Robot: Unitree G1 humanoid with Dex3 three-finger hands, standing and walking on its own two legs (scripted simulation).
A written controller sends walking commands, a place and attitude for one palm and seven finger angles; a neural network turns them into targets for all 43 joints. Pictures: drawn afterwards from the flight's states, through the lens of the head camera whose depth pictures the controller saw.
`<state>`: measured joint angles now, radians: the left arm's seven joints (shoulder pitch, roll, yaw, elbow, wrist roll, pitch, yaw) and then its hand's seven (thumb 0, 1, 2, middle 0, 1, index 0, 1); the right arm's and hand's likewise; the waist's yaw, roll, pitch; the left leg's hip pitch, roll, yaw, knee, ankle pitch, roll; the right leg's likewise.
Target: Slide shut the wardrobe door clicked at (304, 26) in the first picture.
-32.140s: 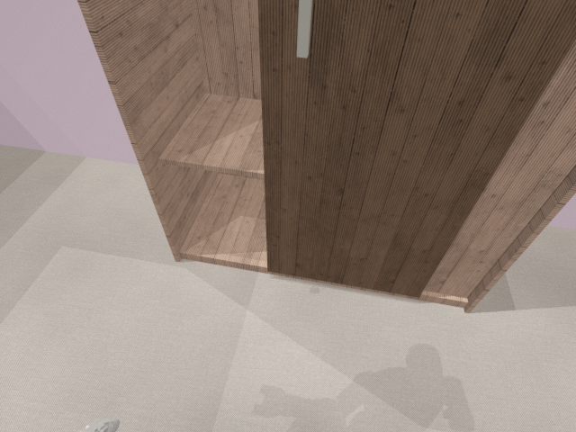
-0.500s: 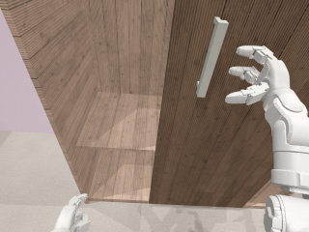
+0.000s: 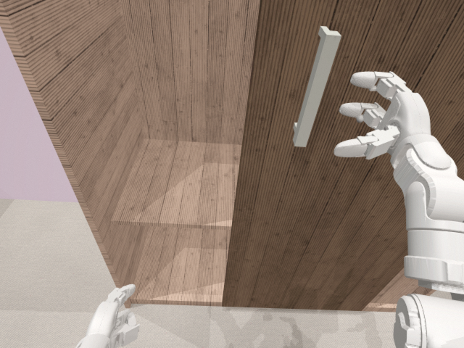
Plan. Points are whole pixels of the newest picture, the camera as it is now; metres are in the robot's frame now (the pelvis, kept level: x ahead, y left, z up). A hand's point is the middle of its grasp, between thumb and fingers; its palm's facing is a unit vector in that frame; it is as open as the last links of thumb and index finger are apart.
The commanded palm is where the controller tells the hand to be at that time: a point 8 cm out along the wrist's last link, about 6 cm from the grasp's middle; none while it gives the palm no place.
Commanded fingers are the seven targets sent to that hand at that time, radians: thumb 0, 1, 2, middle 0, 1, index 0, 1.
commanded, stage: move the hooked fingers beside the handle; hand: right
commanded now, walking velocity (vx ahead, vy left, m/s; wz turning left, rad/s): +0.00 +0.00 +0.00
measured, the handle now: (310, 90) +0.47 -0.10 +0.27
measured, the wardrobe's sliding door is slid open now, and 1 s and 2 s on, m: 0.38 0.38 0.38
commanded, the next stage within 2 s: feel for the door with the fingertips in 0.78 s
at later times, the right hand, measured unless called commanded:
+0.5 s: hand (372, 119) +0.37 -0.17 +0.28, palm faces +0.02 +1.00 -0.05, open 14.0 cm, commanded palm +0.36 -0.22 +0.26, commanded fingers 0.00 0.50 -0.30 0.30 1.20 0.30 1.20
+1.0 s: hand (371, 123) +0.36 -0.17 +0.27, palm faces +0.01 +1.00 -0.04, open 14.0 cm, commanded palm +0.35 -0.21 +0.26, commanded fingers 0.00 0.50 -0.30 0.30 1.20 0.30 1.20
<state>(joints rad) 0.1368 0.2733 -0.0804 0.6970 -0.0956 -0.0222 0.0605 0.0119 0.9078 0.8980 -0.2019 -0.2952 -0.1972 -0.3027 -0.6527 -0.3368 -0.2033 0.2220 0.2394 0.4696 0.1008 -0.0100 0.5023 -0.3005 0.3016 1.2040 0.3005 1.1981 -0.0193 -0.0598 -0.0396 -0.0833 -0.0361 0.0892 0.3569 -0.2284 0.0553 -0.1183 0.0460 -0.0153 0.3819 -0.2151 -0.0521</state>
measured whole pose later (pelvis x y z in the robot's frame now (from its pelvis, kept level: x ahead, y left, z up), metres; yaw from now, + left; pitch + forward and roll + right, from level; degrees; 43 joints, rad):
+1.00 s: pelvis +0.00 +0.01 +0.00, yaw +0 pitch -3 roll +0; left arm 0.15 0.29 -0.08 0.69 -0.10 -0.02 0.06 0.01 0.91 0.90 -0.20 -0.30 -0.20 -0.30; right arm -0.60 -0.37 -0.24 0.17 0.26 0.46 0.15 -0.01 0.50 -0.30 0.30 1.20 0.30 1.20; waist -0.02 -0.06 -0.05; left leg -0.09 -0.04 0.09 0.37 -0.23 0.06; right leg -0.13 0.04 -0.01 0.40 -0.22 -0.04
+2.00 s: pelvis +0.00 +0.01 +0.00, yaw +1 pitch -2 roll +0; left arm 0.19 0.27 -0.06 0.72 -0.08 -0.02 0.05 0.01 0.91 0.90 -0.20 -0.30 -0.20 -0.30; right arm -0.79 -0.28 -0.18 0.39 0.20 0.42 0.02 -0.01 0.50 -0.30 0.30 1.20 0.30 1.20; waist 0.01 -0.06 -0.03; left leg -0.10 -0.05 0.07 0.35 -0.22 0.06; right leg -0.13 0.03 -0.03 0.37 -0.21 -0.04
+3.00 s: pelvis +0.00 +0.00 +0.00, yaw +0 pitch -3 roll +0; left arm 0.15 0.25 -0.07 0.73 -0.08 -0.01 0.04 0.01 0.91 0.90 -0.20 -0.30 -0.20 -0.30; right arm -0.72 -0.21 -0.13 0.22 0.20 0.47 -0.03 -0.01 0.50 -0.30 0.29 1.21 0.27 1.21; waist -0.02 -0.05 -0.03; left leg -0.07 -0.04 0.08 0.35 -0.22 0.05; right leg -0.11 0.05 -0.02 0.37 -0.21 -0.05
